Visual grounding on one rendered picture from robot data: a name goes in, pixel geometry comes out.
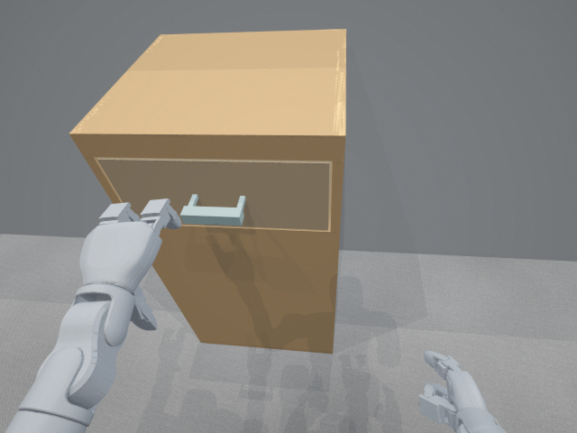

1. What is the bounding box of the right robot hand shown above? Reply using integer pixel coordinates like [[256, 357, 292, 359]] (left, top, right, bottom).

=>
[[418, 351, 487, 431]]

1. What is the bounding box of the robot right forearm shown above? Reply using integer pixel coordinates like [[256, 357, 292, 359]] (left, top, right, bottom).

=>
[[455, 408, 508, 433]]

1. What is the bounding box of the handle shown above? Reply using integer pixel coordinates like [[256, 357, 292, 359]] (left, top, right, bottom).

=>
[[180, 194, 246, 226]]

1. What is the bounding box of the cabinet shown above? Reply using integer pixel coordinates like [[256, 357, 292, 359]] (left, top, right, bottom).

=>
[[69, 29, 346, 354]]

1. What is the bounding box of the robot left forearm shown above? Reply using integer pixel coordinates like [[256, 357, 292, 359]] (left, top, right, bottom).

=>
[[5, 283, 135, 433]]

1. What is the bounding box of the left robot hand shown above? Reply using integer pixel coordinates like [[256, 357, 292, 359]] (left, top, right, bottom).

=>
[[79, 198, 181, 330]]

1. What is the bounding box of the drawer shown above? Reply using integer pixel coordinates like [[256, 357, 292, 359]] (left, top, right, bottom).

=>
[[97, 157, 332, 230]]

